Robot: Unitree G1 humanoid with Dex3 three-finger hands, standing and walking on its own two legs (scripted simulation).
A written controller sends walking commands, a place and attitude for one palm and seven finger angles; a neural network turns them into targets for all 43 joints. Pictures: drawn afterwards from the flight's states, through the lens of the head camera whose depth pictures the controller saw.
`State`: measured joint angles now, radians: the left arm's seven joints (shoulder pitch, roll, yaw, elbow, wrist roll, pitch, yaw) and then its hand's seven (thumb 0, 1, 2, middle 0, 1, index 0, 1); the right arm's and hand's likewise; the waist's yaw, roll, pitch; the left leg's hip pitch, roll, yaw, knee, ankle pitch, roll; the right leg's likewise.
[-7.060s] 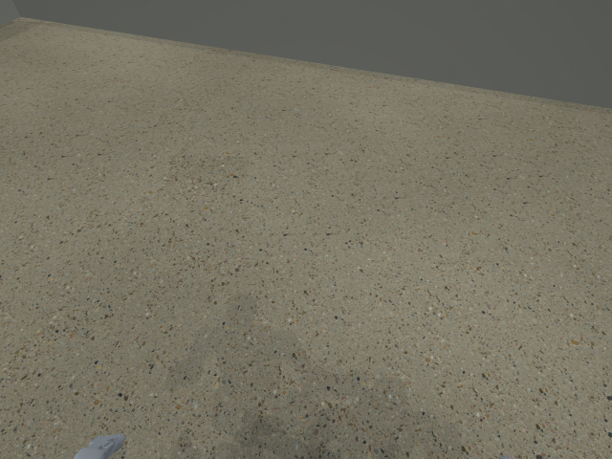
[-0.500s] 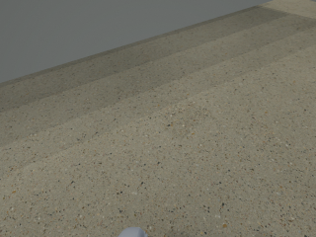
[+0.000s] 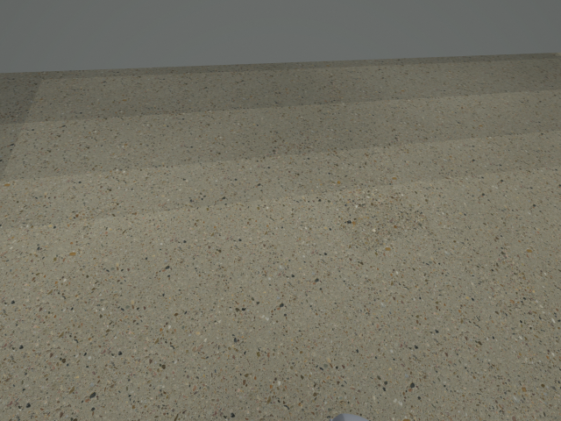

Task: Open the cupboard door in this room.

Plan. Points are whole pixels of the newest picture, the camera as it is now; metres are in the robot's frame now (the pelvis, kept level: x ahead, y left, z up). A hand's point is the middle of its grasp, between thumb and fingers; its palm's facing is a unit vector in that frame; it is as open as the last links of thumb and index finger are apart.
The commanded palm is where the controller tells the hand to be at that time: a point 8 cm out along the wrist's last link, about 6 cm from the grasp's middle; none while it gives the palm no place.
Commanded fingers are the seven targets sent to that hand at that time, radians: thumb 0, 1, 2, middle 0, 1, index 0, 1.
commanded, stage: turn or walk to find it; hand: left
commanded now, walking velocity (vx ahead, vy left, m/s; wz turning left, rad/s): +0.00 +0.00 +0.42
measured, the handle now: out of the picture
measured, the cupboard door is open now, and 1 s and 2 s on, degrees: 0 0 0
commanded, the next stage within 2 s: none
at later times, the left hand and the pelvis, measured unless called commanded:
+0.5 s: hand out of the picture +0.01 +0.15 -0.15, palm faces +0.22 -0.94 -0.27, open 7.4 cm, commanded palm none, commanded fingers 0.00 0.90 0.90 -0.20 -0.30 -0.20 -0.30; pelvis -0.03 -0.06 +0.00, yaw +13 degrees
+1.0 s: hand out of the picture -0.11 +0.21 -0.17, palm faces +0.46 -0.86 -0.24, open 7.4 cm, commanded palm none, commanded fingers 0.00 0.90 0.90 -0.20 -0.30 -0.20 -0.30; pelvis -0.07 -0.01 +0.00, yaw +25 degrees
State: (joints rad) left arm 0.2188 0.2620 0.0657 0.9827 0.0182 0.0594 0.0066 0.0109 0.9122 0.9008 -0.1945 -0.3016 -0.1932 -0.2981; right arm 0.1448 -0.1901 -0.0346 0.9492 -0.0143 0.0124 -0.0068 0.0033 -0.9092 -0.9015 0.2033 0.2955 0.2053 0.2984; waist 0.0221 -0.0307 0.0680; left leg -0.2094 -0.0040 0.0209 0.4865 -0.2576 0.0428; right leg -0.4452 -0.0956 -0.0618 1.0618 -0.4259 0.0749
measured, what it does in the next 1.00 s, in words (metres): steps on the spot, turning left: right foot, then left foot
